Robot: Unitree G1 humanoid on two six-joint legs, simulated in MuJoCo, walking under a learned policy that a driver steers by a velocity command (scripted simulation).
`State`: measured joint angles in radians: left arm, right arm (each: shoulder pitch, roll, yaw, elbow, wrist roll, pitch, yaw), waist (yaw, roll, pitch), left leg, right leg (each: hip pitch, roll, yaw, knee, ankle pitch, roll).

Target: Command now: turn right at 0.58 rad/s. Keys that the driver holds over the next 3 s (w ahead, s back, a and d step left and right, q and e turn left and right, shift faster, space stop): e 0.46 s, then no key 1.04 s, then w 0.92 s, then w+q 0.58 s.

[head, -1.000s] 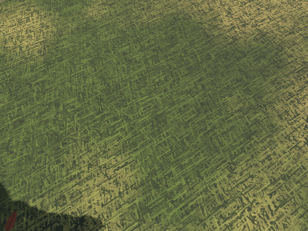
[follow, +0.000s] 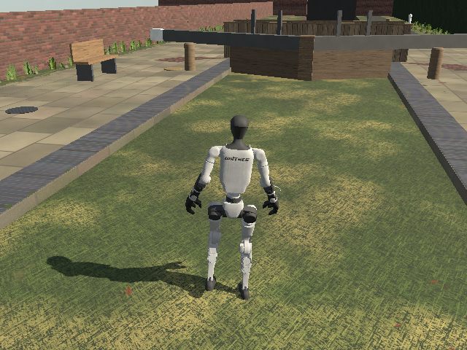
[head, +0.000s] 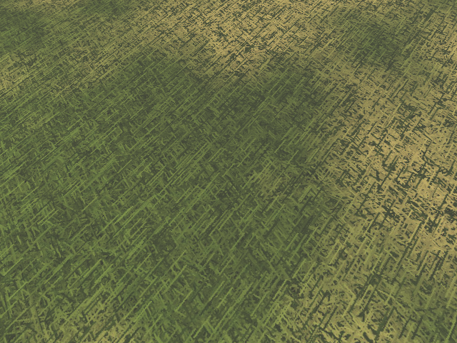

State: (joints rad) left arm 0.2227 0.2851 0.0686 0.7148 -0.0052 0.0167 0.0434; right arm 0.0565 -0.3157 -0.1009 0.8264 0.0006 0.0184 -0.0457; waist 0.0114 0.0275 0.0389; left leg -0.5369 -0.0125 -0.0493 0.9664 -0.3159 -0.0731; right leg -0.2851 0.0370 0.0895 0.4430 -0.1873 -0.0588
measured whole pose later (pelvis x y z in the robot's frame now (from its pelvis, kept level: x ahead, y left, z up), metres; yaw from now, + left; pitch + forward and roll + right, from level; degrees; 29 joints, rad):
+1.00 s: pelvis +0.00 -0.02 -0.01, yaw -22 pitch -1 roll -1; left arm 0.11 0.23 0.02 0.77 0.01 0.00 0.01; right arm 0.17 -0.29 -0.05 0.87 -0.01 0.02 -0.02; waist -0.02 0.03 0.04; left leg -0.21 0.06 -0.01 0.51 -0.27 -0.04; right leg -0.23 0.06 0.00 0.49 -0.25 -0.04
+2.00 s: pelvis +0.13 -0.07 -0.01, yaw -23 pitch +1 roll +0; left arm 0.44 0.21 0.02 1.11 0.00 -0.08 0.00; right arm 0.12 -0.28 -0.04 0.86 0.03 -0.10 0.03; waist 0.06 0.03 0.01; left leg -0.64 0.07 0.04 0.99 -0.21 0.02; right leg 0.05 0.03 0.00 0.25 -0.32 -0.04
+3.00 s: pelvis +0.64 -0.28 +0.00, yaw -6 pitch +1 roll -2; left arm 0.27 0.26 0.07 0.94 0.01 -0.11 0.00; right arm 0.20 -0.31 -0.09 0.79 0.03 -0.03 0.00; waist 0.05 0.05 0.02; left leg -0.68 0.12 -0.05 0.99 -0.15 0.01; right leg -0.09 0.01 -0.16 0.27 -0.19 -0.02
